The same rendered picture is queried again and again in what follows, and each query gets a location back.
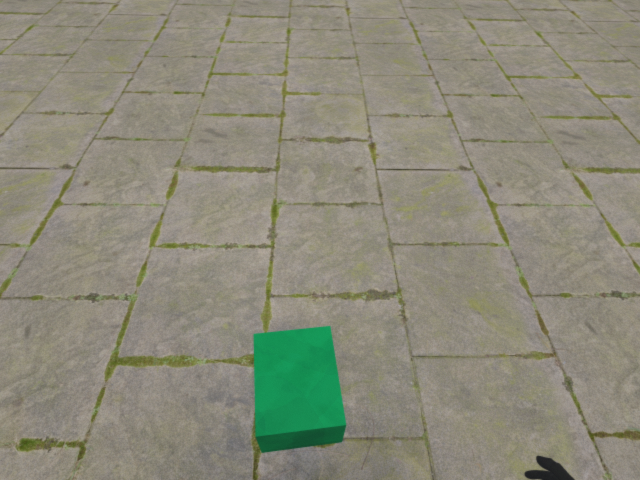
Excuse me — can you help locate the right robot hand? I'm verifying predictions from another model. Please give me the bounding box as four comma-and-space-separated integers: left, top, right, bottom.
525, 456, 575, 480

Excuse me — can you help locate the carton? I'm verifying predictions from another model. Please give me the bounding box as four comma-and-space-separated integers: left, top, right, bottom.
254, 326, 346, 453

